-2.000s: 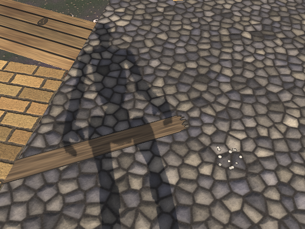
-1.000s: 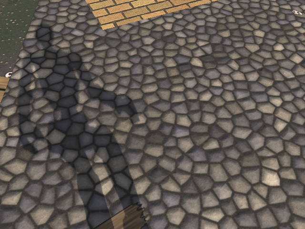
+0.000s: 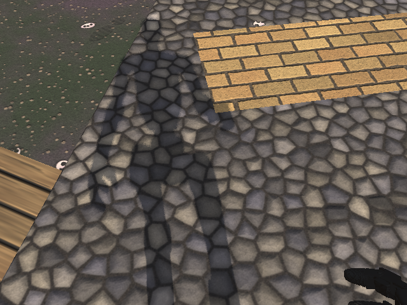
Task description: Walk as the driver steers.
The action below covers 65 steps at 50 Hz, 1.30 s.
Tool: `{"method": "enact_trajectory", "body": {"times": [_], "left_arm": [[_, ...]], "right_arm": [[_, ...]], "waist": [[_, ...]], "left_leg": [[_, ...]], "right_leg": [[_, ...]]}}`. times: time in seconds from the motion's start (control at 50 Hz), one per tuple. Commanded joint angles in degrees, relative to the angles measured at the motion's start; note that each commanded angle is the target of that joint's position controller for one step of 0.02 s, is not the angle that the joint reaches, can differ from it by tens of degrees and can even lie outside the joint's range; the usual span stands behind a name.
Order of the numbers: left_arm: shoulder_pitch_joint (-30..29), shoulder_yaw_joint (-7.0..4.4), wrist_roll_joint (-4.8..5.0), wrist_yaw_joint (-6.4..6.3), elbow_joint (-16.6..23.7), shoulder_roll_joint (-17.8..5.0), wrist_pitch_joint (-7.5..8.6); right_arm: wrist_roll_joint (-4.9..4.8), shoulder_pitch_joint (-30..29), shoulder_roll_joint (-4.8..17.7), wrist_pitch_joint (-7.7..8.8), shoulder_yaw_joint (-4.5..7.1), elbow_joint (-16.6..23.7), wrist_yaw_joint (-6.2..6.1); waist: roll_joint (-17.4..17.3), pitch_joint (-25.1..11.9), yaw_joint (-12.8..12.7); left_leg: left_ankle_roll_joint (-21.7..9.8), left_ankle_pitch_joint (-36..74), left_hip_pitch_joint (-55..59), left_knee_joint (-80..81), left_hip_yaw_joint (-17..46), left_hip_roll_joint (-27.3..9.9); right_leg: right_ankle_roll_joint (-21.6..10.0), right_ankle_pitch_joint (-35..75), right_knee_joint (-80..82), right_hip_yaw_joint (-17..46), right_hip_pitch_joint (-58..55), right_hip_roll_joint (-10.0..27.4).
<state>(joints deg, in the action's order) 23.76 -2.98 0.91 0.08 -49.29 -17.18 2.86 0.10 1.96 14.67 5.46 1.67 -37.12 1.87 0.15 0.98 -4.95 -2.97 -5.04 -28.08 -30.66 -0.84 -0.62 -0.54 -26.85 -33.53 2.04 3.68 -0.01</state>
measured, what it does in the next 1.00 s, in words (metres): walks ahead: right foot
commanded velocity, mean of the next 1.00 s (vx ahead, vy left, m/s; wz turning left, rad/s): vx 0.50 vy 0.00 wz -0.25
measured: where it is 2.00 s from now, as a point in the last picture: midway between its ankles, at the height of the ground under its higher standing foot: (277, 146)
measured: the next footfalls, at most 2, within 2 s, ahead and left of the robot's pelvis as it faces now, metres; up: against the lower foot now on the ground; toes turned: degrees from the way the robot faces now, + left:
right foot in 0.50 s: +0.39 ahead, -0.18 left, +0.00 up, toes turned -19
left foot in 1.06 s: +0.76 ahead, -0.08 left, +0.00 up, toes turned -11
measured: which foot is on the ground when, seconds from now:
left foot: down 0.00-0.50, up 0.52-1.00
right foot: up 0.00-0.48, down 0.50-1.00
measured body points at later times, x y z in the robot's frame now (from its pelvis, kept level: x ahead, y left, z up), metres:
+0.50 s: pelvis +0.26 -0.04 +0.00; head +0.28 -0.06 +0.44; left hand +0.52 +0.14 -0.08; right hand +0.20 -0.33 -0.13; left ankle +0.11 +0.11 -0.72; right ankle +0.35 -0.17 -0.72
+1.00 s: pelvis +0.52 -0.13 +0.01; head +0.55 -0.14 +0.46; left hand +0.65 +0.13 -0.11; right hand +0.63 -0.41 -0.10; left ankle +0.73 -0.06 -0.70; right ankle +0.35 -0.17 -0.72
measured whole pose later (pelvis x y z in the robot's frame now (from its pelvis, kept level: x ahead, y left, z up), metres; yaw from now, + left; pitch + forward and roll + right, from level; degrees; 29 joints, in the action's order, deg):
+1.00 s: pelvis +0.52 -0.13 +0.01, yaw -15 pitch +2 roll -2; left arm 17.4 -3.4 -0.1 -0.2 -46.4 -15.8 3.7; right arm -1.2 7.0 14.9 4.0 2.3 -43.8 3.2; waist -2.4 0.7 -2.9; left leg -2.3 2.6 -35.7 -32.9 -0.3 -2.9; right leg -2.9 -20.1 -11.8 -4.4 -6.0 -4.2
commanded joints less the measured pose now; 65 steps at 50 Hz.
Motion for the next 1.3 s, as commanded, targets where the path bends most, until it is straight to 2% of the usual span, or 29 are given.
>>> {"method": "enact_trajectory", "body": {"times": [0.02,0.04,0.08,0.12,0.18,0.3,0.4,0.46,0.5,0.52,0.54,0.56,0.58,0.6,0.62,0.64,0.74,0.86,0.96,1.02,1.06,1.08,1.1,1.12,1.14,1.16,1.18,1.24,1.3], "left_arm": [[2.8,-0.07,0.85,0.09,4.5,-5.0,2.35],[-2.4,-1.12,1.82,0.17,6.1,-7.9,2.53],[-6.7,-1.31,0.71,-0.16,7.0,-6.7,2.0],[-4.5,-1.4,0.84,-0.17,6.3,-4.6,0.43],[-5.8,-1.35,0.58,-0.34,7.0,-2.6,-1.06],[-15.0,-0.77,0.24,1.32,10.0,-0.9,-0.61],[-22.7,-0.59,0.3,2.88,14.2,-1.1,-0.71],[-20.1,-1.79,0.11,3.34,15.3,-3.3,-1.07],[-5.3,-4.72,0.34,2.63,11.7,-8.0,-1.35],[3.0,-6.68,0.51,1.3,10.0,-13.7,-1.97],[-0.4,-6.7,0.67,1.34,11.1,-18.2,-1.18],[0.9,-5.26,0.46,1.79,12.2,-12.9,-0.32],[-1.1,-4.28,0.02,1.87,11.6,-9.8,0.39],[-4.5,-3.65,0.15,1.8,11.8,-8.0,0.67],[-8.2,-3.01,-0.26,1.64,12.4,-6.0,0.7],[-10.2,-2.36,-1.02,1.42,13.2,-4.4,0.79],[-8.5,-2.46,-1.15,0.55,10.7,-6.1,2.16],[-6.2,-2.27,-1.4,-0.07,7.5,-6.9,2.52],[-4.4,-2.68,-0.89,-0.42,4.6,-7.3,1.28],[-6.5,-3.26,-0.71,-1.46,5.0,-9.3,0.06],[-8.1,-3.01,-0.65,-2.31,5.7,-9.5,-0.74],[-4.3,-1.71,-1.73,-2.26,7.7,-6.0,0.2],[-2.1,0.15,-2.38,-1.02,8.1,-1.4,2.05],[-6.6,-0.84,-0.28,0.29,9.0,-6.1,4.08],[-11.3,-0.75,1.25,0.82,10.8,-6.8,5.12],[-13.5,-0.66,0.37,0.66,11.4,-6.2,5.6],[-13.9,-1.27,-1.05,0.23,11.3,-6.9,5.26],[-10.7,-1.29,-1.86,-0.12,11.3,-5.4,3.42],[-14.4,-0.4,-1.96,-0.46,12.2,-3.3,2.69]], "right_arm": [[0.18,24.5,12.1,-0.51,4.54,-1.9,-0.93],[-0.04,21.1,10.0,-0.5,3.74,-1.9,-1.14],[0.32,14.1,7.0,-0.2,2.81,-1.8,-0.94],[0.75,11.2,5.6,0.67,2.63,-2.4,-0.73],[0.76,10.4,6.8,1.65,3.33,-4.1,-0.94],[0.54,12.2,9.2,0.87,4.15,-6.7,-2.15],[-0.8,16.1,11.4,-0.93,5.03,-9.3,-2.43],[-1.53,14.9,13.6,-2.13,5.69,-9.3,-2.84],[-1.81,13.4,13.5,-2.9,5.46,-8.9,-3.26],[-0.1,14.8,10.4,-2.42,4.19,-7.6,-3.33],[1.24,19.2,3.0,-0.64,1.84,-4.6,-2.5],[-1.11,12.4,8.3,1.39,2.68,-4.1,-1.67],[-2.89,9.0,9.9,2.35,3.09,-3.0,-1.25],[-2.1,8.9,9.2,2.73,2.86,-3.8,-1.59],[-0.73,9.1,9.4,2.55,3.2,-4.6,-1.91],[-0.41,10.5,9.4,1.82,3.43,-5.2,-1.79],[-0.39,9.3,6.4,-1.06,2.71,-5.8,-1.79],[-1.39,0.9,4.7,-0.51,1.73,-3.9,-0.43],[-1.44,-2.9,4.7,-0.24,1.51,-1.1,1.47],[-1.0,1.7,6.8,-0.54,2.5,-0.8,2.05],[-0.95,15.8,11.6,-0.96,5.06,-3.5,1.26],[-0.65,23.5,17.5,-1.36,6.79,-4.2,0.27],[-1.69,22.7,16.4,-1.09,6.14,-3.7,0.3],[-1.48,22.7,12.8,-1.23,5.07,-3.6,0.14],[-1.15,20.2,11.0,-1.29,4.61,-2.9,-0.14],[-0.94,16.6,10.3,-1.31,4.31,-2.3,-0.15],[-0.66,13.9,8.6,-1.23,3.73,-1.4,-0.34],[-0.47,11.5,9.0,-1.38,3.73,0.0,-0.99],[-0.74,12.6,10.6,-1.37,4.15,-0.6,-1.96]], "waist": [[-12.3,-22.1,12.2],[-9.1,-13.2,11.9],[-5.4,-5.2,8.5],[-7.0,-3.1,5.5],[-4.8,-0.6,4.3],[-2.9,2.1,7.0],[-2.5,4.6,9.3],[-5.0,1.2,6.3],[-4.0,-6.9,-2.1],[4.5,-12.1,-4.5],[15.8,-17.4,2.9],[8.0,-20.0,-1.9],[6.0,-12.3,-1.5],[1.5,-8.2,1.0],[1.0,-5.6,3.1],[2.1,-5.1,4.9],[2.4,-1.9,5.1],[2.8,1.9,1.0],[2.2,3.8,0.0],[5.0,-0.9,3.5],[3.7,-9.0,11.3],[-6.1,-16.8,11.9],[-14.8,-22.9,9.0],[-9.3,-21.0,11.9],[-5.5,-13.6,11.6],[0.2,-7.2,9.2],[0.8,-4.8,7.2],[-2.5,-2.9,4.0],[-3.2,-1.7,5.0]], "left_leg": [[-13.5,-13.8,49.9,10.5,39.6,-22.9],[-11.0,-13.2,42.8,11.8,30.8,-21.2],[-9.0,-5.6,29.0,15.6,19.7,-16.8],[-8.4,-1.7,21.6,19.7,13.1,-14.7],[-8.9,5.0,18.8,22.7,6.4,-15.0],[-6.9,9.0,21.9,23.6,-4.8,-13.4],[-5.6,12.0,30.8,20.8,-8.0,-16.2],[-3.7,35.2,34.1,11.1,-10.5,-16.5],[-0.9,42.1,28.3,-9.4,-13.1,-13.1],[2.0,19.9,12.9,-28.1,-13.3,-10.1],[5.0,-29.1,-10.4,-45.3,-4.3,2.4],[3.8,-28.5,-16.4,-49.5,6.1,0.9],[2.4,-22.6,-19.7,-47.5,5.3,-1.7],[1.8,-17.4,-16.9,-42.7,5.0,-4.5],[2.2,-14.5,-13.1,-38.2,4.7,-6.4],[2.4,-12.4,-9.2,-36.5,5.1,-7.6],[5.0,-2.2,-10.2,-26.8,3.3,-8.4],[3.4,14.9,-9.3,-8.0,1.9,-5.5],[0.6,8.4,-14.2,-2.0,1.5,-3.2],[-2.3,-0.9,-6.1,-2.4,-3.2,1.2],[-5.9,1.3,14.9,0.7,-2.9,4.1],[-13.2,1.9,37.0,0.1,17.8,-8.7],[-21.9,-5.0,50.8,9.0,46.1,-18.5],[-19.1,-12.0,50.5,11.9,43.5,-17.1],[-16.6,-11.8,43.1,12.7,35.6,-15.3],[-15.2,-6.7,33.2,14.0,30.2,-13.1],[-14.3,-1.0,26.7,15.2,26.3,-11.3],[-15.0,7.9,16.9,17.9,21.6,-8.6],[-13.2,11.4,12.5,18.6,15.1,-5.9]], "right_leg": [[-0.7,-6.3,-38.7,6.2,38.2,-0.6],[-0.9,-1.6,-40.3,5.6,41.5,1.7],[-0.3,6.3,-35.7,3.9,38.3,5.6],[0.2,9.9,-33.4,4.0,32.7,7.2],[1.0,14.4,-30.4,4.5,34.1,7.7],[0.6,29.7,-12.6,1.2,34.7,6.9],[-1.9,25.4,-4.5,-2.6,36.6,5.8],[-5.0,16.8,-3.4,-7.2,29.1,1.5],[-8.7,18.7,1.2,-8.9,8.1,-3.8],[-12.4,20.4,2.6,5.5,-9.3,4.7],[-22.9,8.6,10.6,38.8,-24.1,17.1],[-22.3,4.9,16.7,43.6,-25.1,18.8],[-19.6,9.8,17.1,34.7,-19.4,17.6],[-17.4,16.2,16.7,27.3,-11.1,15.1],[-16.0,23.0,17.2,21.8,-3.9,13.2],[-15.4,27.3,18.6,18.7,0.4,11.7],[-14.5,37.7,23.4,7.9,5.4,10.4],[-10.3,30.9,26.6,-0.4,2.2,9.6],[-9.3,38.9,22.5,-3.0,-9.9,13.9],[-7.1,65.7,12.2,-5.6,-13.0,13.9],[-4.0,70.2,-8.6,-8.7,-5.5,10.8],[-0.8,47.3,-30.0,-9.6,14.5,5.4],[1.9,-4.2,-46.1,-1.3,33.3,-6.2],[0.2,-3.1,-48.9,6.3,39.8,-2.1],[-0.8,1.1,-45.9,5.2,41.5,0.7],[-0.9,4.4,-39.6,4.1,40.3,2.9],[-0.4,6.5,-34.6,3.8,36.6,4.6],[2.2,8.4,-27.8,2.5,31.4,5.5],[4.6,18.5,-16.0,0.5,29.9,4.9]]}}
